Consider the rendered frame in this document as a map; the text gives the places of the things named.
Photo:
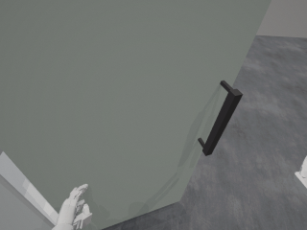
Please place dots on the handle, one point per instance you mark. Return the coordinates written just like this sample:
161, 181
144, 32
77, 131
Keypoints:
230, 103

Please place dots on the fridge door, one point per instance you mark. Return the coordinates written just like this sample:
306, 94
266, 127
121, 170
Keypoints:
116, 93

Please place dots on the right robot hand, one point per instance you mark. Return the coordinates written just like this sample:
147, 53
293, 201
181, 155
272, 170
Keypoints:
300, 177

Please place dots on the left robot hand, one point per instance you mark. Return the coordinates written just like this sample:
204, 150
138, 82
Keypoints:
70, 208

